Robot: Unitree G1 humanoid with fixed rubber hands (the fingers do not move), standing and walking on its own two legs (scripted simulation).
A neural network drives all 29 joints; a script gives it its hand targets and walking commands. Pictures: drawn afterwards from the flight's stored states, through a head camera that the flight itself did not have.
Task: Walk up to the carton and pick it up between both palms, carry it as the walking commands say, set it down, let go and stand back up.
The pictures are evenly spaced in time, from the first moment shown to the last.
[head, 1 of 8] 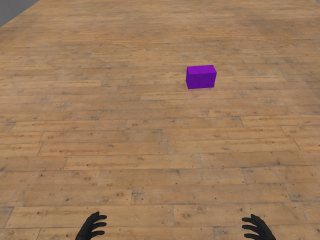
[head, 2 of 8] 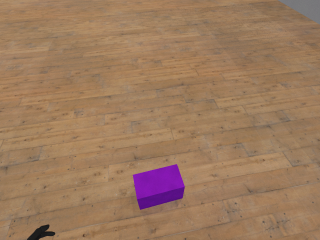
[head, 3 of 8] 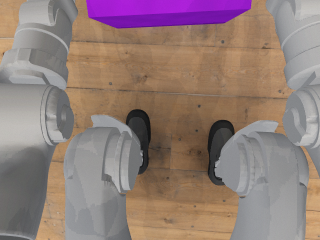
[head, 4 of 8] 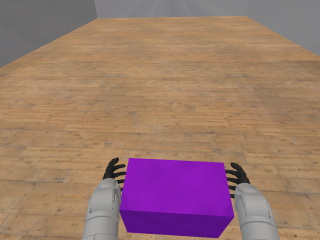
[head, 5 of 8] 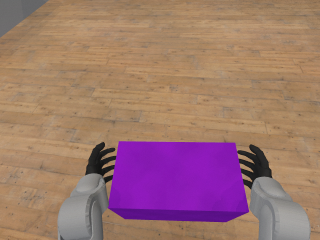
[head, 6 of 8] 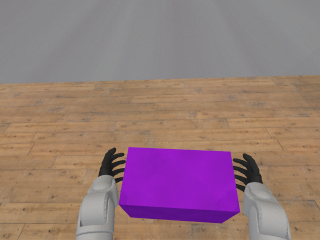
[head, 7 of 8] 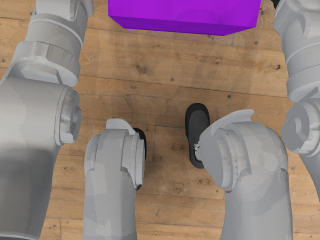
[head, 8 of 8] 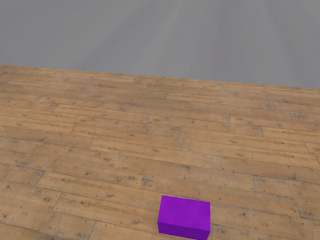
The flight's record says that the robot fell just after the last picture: no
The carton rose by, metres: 0.70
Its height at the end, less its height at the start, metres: +0.00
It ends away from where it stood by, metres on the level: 6.60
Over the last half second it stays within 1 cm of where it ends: yes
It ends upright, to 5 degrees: yes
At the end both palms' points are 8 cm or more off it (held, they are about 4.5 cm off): yes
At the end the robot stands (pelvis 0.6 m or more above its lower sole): yes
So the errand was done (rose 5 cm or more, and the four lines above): yes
